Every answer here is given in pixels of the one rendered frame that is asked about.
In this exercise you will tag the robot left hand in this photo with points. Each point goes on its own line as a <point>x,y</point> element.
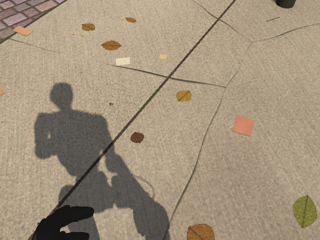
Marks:
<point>49,228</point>

